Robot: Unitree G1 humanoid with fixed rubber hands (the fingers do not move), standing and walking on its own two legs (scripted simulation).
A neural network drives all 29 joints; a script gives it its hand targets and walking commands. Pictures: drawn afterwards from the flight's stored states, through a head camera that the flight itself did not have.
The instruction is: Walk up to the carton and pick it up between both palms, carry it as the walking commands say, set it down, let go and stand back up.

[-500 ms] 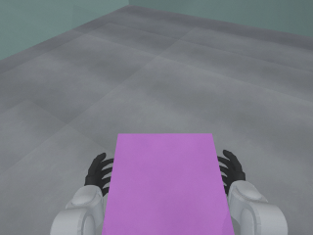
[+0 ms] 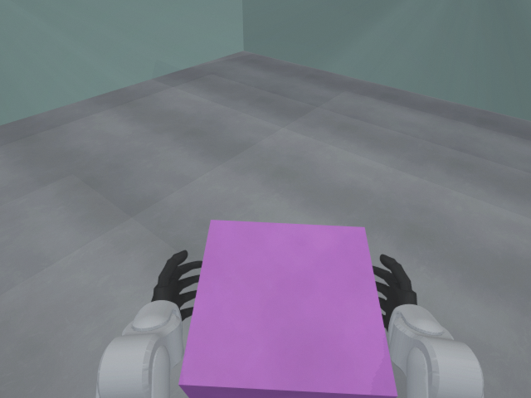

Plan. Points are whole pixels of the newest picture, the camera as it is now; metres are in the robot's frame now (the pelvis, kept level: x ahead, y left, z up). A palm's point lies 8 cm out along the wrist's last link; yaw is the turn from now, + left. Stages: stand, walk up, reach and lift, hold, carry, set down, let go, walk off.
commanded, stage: carry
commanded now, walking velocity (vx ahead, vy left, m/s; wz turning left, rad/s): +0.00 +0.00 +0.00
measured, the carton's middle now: (281, 330) +0.25 +0.00 +0.03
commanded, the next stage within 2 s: none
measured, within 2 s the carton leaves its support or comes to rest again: neither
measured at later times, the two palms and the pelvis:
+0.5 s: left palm (171, 303) +0.26 +0.15 +0.08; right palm (385, 301) +0.27 -0.15 +0.08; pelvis +0.01 +0.00 +0.00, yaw +1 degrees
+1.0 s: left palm (162, 291) +0.29 +0.18 +0.06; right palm (361, 289) +0.30 -0.12 +0.07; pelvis +0.03 +0.02 +0.00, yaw +1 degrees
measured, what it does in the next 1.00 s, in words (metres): stands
